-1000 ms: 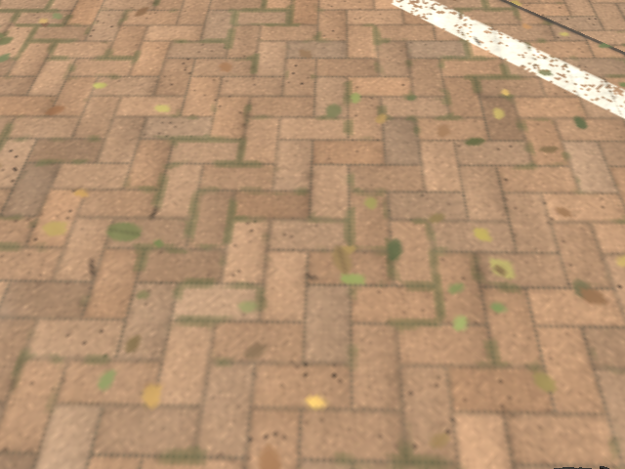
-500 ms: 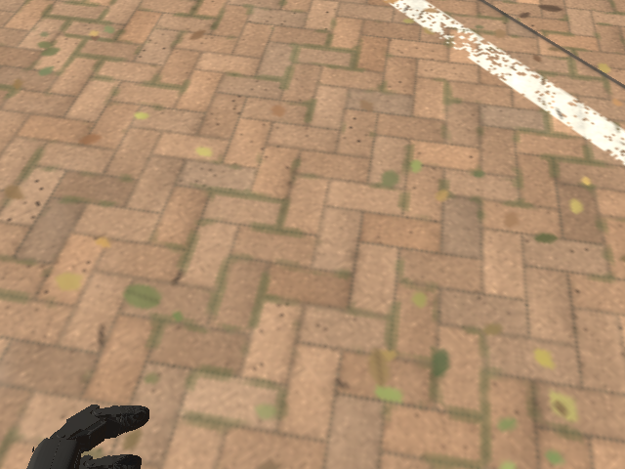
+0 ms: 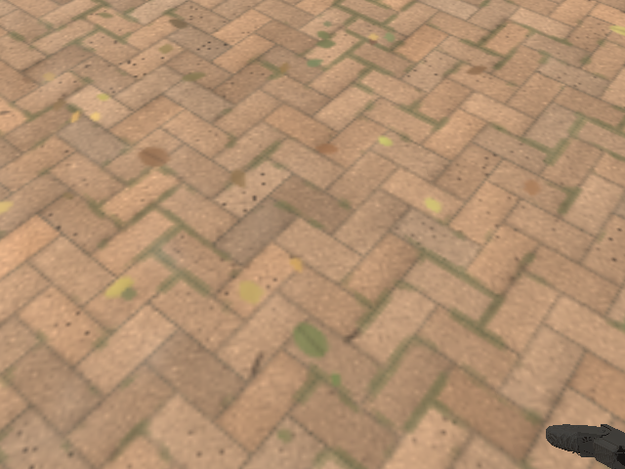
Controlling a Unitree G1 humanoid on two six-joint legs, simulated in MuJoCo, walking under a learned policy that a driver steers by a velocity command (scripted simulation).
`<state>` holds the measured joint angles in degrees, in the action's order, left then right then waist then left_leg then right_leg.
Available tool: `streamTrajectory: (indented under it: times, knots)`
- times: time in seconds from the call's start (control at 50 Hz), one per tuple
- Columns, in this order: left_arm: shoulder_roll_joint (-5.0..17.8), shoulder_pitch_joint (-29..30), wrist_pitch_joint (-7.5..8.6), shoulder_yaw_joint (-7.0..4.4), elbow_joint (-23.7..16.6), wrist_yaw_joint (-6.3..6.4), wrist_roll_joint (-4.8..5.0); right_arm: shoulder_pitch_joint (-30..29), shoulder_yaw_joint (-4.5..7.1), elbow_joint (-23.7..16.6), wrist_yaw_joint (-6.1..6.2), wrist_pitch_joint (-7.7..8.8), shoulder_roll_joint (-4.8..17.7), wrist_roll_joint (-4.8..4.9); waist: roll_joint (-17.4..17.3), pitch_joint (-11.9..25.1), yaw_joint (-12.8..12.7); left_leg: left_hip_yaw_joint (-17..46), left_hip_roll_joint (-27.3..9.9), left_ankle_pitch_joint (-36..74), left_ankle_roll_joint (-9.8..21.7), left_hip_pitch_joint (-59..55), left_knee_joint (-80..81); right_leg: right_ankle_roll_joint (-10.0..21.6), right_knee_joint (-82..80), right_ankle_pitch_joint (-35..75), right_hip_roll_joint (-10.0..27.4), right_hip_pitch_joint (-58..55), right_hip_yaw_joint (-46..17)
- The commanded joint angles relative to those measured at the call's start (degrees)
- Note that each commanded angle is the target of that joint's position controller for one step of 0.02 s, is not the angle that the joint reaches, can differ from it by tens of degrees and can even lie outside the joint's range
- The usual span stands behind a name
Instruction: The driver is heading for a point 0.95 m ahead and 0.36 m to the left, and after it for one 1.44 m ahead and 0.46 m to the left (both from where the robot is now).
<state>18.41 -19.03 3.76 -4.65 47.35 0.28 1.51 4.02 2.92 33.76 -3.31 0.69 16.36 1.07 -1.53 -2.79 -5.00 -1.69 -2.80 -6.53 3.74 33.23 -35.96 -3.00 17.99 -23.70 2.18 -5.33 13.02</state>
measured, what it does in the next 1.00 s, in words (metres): walks ahead, turning left: left foot, then right foot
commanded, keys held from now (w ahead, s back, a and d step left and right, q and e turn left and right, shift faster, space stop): w+q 1.00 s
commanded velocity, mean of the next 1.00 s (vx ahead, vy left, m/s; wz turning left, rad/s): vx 0.50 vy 0.00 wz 0.60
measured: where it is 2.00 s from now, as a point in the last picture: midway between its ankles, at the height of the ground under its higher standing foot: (180, 250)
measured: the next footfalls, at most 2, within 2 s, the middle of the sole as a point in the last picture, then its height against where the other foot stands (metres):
left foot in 0.02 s outside the picture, level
right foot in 0.50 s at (374, 446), level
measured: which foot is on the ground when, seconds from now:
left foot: up 0.00-0.00, down 0.02-0.50, up 0.52-1.00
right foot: down 0.00-0.04, up 0.06-0.48, down 0.50-1.00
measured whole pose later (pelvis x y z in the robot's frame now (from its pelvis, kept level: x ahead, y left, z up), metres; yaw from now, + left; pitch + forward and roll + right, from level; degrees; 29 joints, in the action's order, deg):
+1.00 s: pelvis +0.53 +0.12 +0.00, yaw +36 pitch +2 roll -2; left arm 18.4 -18.7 3.3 -4.4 48.7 0.2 1.5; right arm 4.1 3.1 33.0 -3.1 0.6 15.9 1.2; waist -1.1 -3.1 -5.2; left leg -2.0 -2.6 -6.5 4.0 33.0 -36.0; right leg -2.6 17.1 -23.4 1.9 -6.2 13.9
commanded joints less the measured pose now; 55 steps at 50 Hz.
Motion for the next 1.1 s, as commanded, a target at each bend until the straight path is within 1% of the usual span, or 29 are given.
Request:
streamTrajectory:
  times: [0.02, 0.04, 0.06, 0.08, 0.1, 0.12, 0.14, 0.2, 0.28, 0.34, 0.44, 0.48, 0.5, 0.52, 0.54, 0.56, 0.58, 0.6, 0.62, 0.66, 0.76, 0.84, 0.92, 0.98, 1.02, 1.04, 1.06, 1.08, 1.1]
  knots:
    - [10.61, 2.92, -0.17, -2.34, -3.68, 0.67, 0.60, 15.71, 5.24, -0.26, 0.88, -0.14, 10.95, 0.12, 4.78, 9.91, 12.58, -3.94, 6.94, -0.57, 5.24, -26.63, 3.76, 6.27, 23.73, 57.80, 10.52, 8.89, -0.86]
    - [5.33, 0.36, 0.12, -0.43, -4.90, 0.58, -2.24, 22.42, 6.55, 1.16, 2.20, -0.73, 15.99, 0.77, -6.68, 15.00, 12.92, 13.29, -4.28, 2.68, 9.35, -43.73, 3.57, 3.55, 43.11, 22.70, 6.67, 25.60, -0.81]
    - [1.67, -2.09, 1.75, 1.32, -8.39, -0.10, -2.35, 18.99, 6.33, -1.17, 1.83, 0.27, 19.49, 0.74, -16.33, 24.09, 7.76, 47.89, -16.06, -14.24, 21.27, -57.02, 14.68, 1.07, 60.62, -11.38, -4.89, 45.43, -11.59]
    - [7.85, 4.72, 3.33, 0.03, -8.69, -0.80, -0.30, 19.41, 4.92, -1.58, 1.30, 1.13, 13.91, 0.43, -6.63, 22.77, 12.30, 46.90, -15.71, -19.27, 18.22, -55.37, 19.52, 2.12, 62.75, -7.73, -1.56, 51.40, -19.35]
    - [8.17, 8.46, 4.15, 0.06, -10.14, -1.05, 0.96, 17.90, 4.20, -0.83, 1.32, 1.89, 11.85, 0.04, -4.97, 14.50, 11.63, 39.22, -13.86, -16.65, 16.00, -48.38, 19.88, 3.25, 59.92, -2.71, 0.36, 53.48, -18.17]
    - [7.10, 8.73, 4.43, 0.37, -9.72, -0.56, -0.07, 14.44, 3.74, -0.90, 1.37, 2.31, 10.69, -0.09, 0.83, 9.53, 8.72, 33.18, -11.49, -9.71, 14.24, -39.41, 19.84, 3.23, 54.78, 1.62, 2.78, 50.66, -18.11]
    - [7.42, 8.34, 4.22, 0.05, -9.26, -0.15, -1.58, 11.19, 3.22, -1.32, 1.60, 2.44, 9.00, -0.37, 0.75, 7.41, 6.56, 28.38, -9.45, -2.55, 13.28, -32.93, 20.14, 2.76, 49.86, 4.03, 4.28, 46.67, -18.30]
    - [6.27, 6.41, 2.61, 0.08, -8.58, -0.25, -2.44, 8.98, 2.89, -1.62, 2.43, 2.68, 8.47, -0.90, -1.13, 5.80, 3.91, 23.00, -7.12, 8.67, 13.79, -23.94, 22.49, 0.71, 44.26, 7.03, 4.66, 40.96, -17.41]
    - [3.13, 13.70, 2.00, 1.32, -10.38, -0.32, -2.67, 11.87, 3.40, 0.45, 3.82, 2.51, 10.08, -0.28, -0.96, 3.02, 6.00, 17.12, -3.50, 9.35, 11.63, -19.26, 22.78, -1.63, 28.96, 19.90, 2.43, 40.21, -16.32]
    - [2.15, 19.94, 2.48, 1.90, -11.70, -1.06, -1.96, 14.46, 3.61, 1.89, 4.26, 2.04, 10.59, 0.09, -2.21, 2.07, 8.56, 16.69, -1.98, 3.46, 9.28, -17.31, 22.01, -1.60, 17.57, 28.77, -0.61, 35.07, -15.83]
    - [5.29, 21.12, 3.38, 0.59, -12.57, -1.90, -1.09, 17.08, 3.69, 3.86, 4.52, 1.37, 9.94, 0.54, -4.51, 2.11, 8.11, 24.50, -5.04, -0.59, 7.48, -24.04, 15.47, 0.80, 10.64, 24.01, -1.70, 31.59, -18.53]
    - [6.37, 15.45, 3.80, -0.38, -11.19, -1.64, -1.09, 16.01, 3.52, 3.72, 4.48, 0.98, 9.00, 0.35, -5.91, 3.59, 4.91, 25.66, -3.98, 1.86, 5.88, -24.35, 10.60, 3.07, 8.12, 20.43, -2.08, 24.07, -17.09]
    - [8.07, 9.67, 4.09, -1.25, -10.28, -1.26, -1.75, 16.07, 2.63, 3.34, 4.27, 1.06, 6.55, 0.05, -4.62, 8.21, 2.06, 23.26, -0.92, 2.89, 4.01, -22.17, 2.22, 5.40, 7.77, 19.79, 0.84, 13.89, -18.78]
    - [11.21, 1.17, 4.01, -2.02, -9.61, -0.76, -2.35, 17.60, 1.30, 2.33, 4.22, 1.14, 3.00, -1.11, 3.31, 16.88, -0.45, 17.67, 3.39, -9.05, 1.60, -14.64, -14.47, 8.62, 8.59, 16.72, 11.17, -1.06, -29.27]
    - [14.59, -2.11, 3.16, -2.91, -7.40, -1.32, -2.63, 24.85, 0.76, 0.52, 4.21, 1.64, 1.76, 1.20, 23.35, 21.35, 3.40, 11.93, 8.90, -28.92, -1.55, 5.47, -31.46, 17.28, 1.32, -0.10, 21.92, -14.57, -57.41]
    - [8.48, 0.15, 2.97, -1.62, -8.73, -1.58, -1.38, 23.22, 1.89, 2.49, 4.47, 1.53, 8.00, 1.60, 14.42, 15.83, 1.91, 13.53, 4.30, -25.42, -2.55, 11.12, -37.97, 15.80, -1.34, -11.21, 21.17, -11.01, -58.01]
    - [5.60, 2.41, 2.58, -0.82, -9.08, -1.25, -1.30, 16.91, 2.70, 1.82, 4.40, 1.21, 10.46, 1.08, 9.46, 9.23, 0.56, 11.78, 2.57, -19.92, -2.94, 12.19, -38.83, 13.41, -1.69, -7.67, 18.74, -4.47, -47.85]
    - [4.78, 4.96, 2.30, -0.37, -9.27, -1.15, -1.93, 14.29, 2.71, 1.46, 4.48, 0.95, 9.78, 0.49, 5.76, 6.02, 1.51, 10.36, 0.71, -15.98, -3.31, 10.03, -37.62, 12.36, -2.36, 0.89, 16.30, 1.81, -40.60]
    - [3.64, 6.33, 2.13, -0.06, -8.71, -1.00, -2.15, 12.40, 2.85, 0.83, 4.27, 0.95, 8.97, 0.03, 5.57, 3.29, 2.26, 10.30, -0.78, -13.48, -3.47, 9.10, -35.01, 12.38, -3.40, 7.36, 14.31, 6.14, -35.43]
    - [2.81, 6.92, 2.50, 0.16, -7.89, -0.69, -2.26, 13.07, 2.69, 0.65, 3.66, 0.49, 6.69, 0.70, 8.28, 2.54, 3.72, 9.03, -2.65, -11.29, -3.49, 5.43, -32.18, 12.01, -5.96, 13.08, 12.06, 10.30, -28.15]
    - [5.63, 5.84, 2.84, -0.90, -5.33, -0.49, -1.85, 8.72, 1.81, -1.24, 3.15, 0.00, 3.87, 0.24, 5.85, 1.05, 3.47, 7.64, -3.90, -4.25, -4.68, 9.29, -22.73, 14.08, -9.18, 23.47, 13.13, 9.37, -18.61]
    - [7.15, 5.38, 2.09, -1.13, -4.04, -0.20, -1.54, 2.77, 1.15, -2.30, 1.71, 0.87, 2.78, 0.24, 4.98, -0.35, 1.43, 4.05, -3.14, 6.46, -4.02, 6.13, -9.85, 12.31, -9.35, 27.92, 11.48, 8.32, -10.08]
    - [9.19, 2.40, 0.94, -1.71, -2.13, -0.11, -0.51, -2.80, 0.99, -4.61, 0.37, 1.00, 2.74, 0.46, 4.76, -2.25, 0.20, 0.82, -1.93, 5.44, -1.94, 4.52, -2.25, 11.00, -7.99, 31.79, 13.24, 3.52, -6.23]
    - [11.75, 2.74, -0.09, -2.55, -1.96, 0.27, 0.49, 0.02, 2.41, -5.01, 0.08, 0.51, 5.54, -0.04, 6.93, 1.04, 3.75, -3.26, 2.58, -2.85, 1.49, -3.38, -0.28, 9.37, 1.58, 56.14, 13.70, -0.11, -3.02]
    - [11.25, 3.70, -0.70, -2.27, -2.40, 0.67, 0.80, 15.44, 5.36, -1.12, 0.94, -0.12, 10.41, 0.14, 5.40, 9.30, 12.60, -4.16, 6.95, -0.50, 5.48, -25.41, 4.28, 6.80, 22.47, 60.94, 11.10, 6.84, -0.33]
    - [6.81, 1.56, -0.43, -0.62, -3.44, 0.64, -1.60, 22.95, 6.81, 0.74, 2.22, -0.79, 15.01, 0.68, -4.12, 14.25, 14.06, 10.43, -2.11, 0.25, 9.09, -42.85, 4.63, 4.29, 41.05, 31.00, 7.79, 22.82, -0.51]
    - [0.99, -2.21, 1.15, 1.53, -7.00, -0.13, -2.70, 19.41, 6.67, -1.02, 2.04, 0.24, 19.54, 0.71, -14.94, 21.18, 7.04, 44.81, -14.69, -14.97, 20.05, -55.96, 13.23, 1.79, 58.08, -11.76, -4.08, 44.43, -9.76]
    - [7.05, 5.24, 2.85, 0.40, -7.51, -0.85, -0.53, 20.39, 5.24, -1.71, 1.55, 1.26, 13.87, 0.50, -6.67, 21.98, 12.13, 47.37, -15.37, -20.03, 18.51, -55.33, 19.12, 2.62, 61.70, -9.14, -1.95, 50.22, -18.76]
    - [8.21, 9.07, 3.81, 0.13, -9.19, -1.15, 0.94, 18.34, 4.42, -0.94, 1.45, 2.13, 11.76, 0.06, -4.97, 13.45, 11.44, 39.53, -13.87, -15.92, 16.14, -48.60, 20.09, 3.67, 59.11, -3.10, 0.17, 53.20, -17.91]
